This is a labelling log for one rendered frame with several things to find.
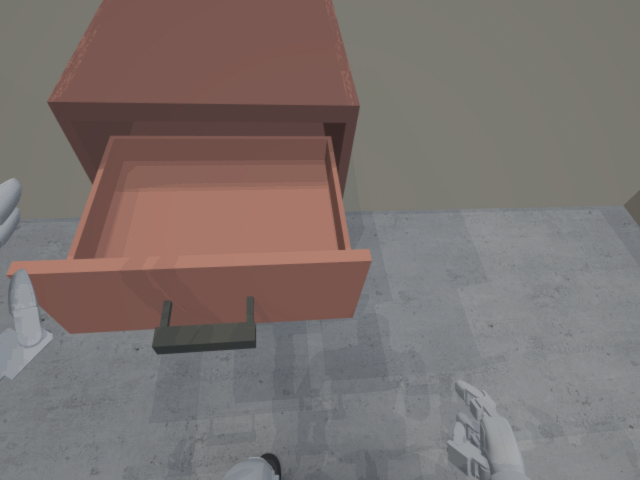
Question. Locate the left robot hand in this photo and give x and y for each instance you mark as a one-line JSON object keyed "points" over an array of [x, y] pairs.
{"points": [[18, 348]]}

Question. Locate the handle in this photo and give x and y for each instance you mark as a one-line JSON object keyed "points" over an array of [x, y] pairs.
{"points": [[207, 337]]}

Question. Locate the robot left shin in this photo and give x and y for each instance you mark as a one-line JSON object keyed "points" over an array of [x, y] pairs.
{"points": [[259, 459]]}

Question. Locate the right robot hand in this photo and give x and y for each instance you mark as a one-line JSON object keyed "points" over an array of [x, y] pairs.
{"points": [[493, 446]]}

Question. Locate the drawer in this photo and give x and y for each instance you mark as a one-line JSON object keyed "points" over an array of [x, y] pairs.
{"points": [[206, 221]]}

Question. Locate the left robot foot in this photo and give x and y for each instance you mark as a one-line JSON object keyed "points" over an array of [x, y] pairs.
{"points": [[274, 462]]}

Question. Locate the cabinet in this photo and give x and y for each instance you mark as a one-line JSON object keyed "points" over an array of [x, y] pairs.
{"points": [[208, 68]]}

